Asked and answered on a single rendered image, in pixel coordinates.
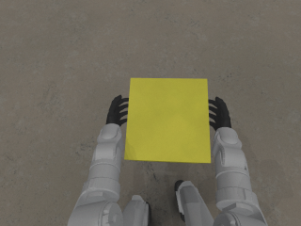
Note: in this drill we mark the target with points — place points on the left robot upper arm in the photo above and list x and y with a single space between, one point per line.
104 213

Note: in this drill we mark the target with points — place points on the right robot forearm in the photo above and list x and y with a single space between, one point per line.
234 191

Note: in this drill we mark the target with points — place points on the robot right shin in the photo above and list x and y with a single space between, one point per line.
186 183

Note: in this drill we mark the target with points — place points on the robot left hand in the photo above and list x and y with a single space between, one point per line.
113 115

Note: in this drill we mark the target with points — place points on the robot right thigh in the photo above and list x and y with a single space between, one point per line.
193 207

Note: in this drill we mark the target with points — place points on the right robot upper arm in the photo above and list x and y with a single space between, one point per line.
228 218

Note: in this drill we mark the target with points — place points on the robot right hand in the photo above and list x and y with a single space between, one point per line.
222 115

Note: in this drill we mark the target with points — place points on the left robot forearm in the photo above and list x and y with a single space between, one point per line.
103 179

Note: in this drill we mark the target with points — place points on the carton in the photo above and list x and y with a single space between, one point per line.
168 121

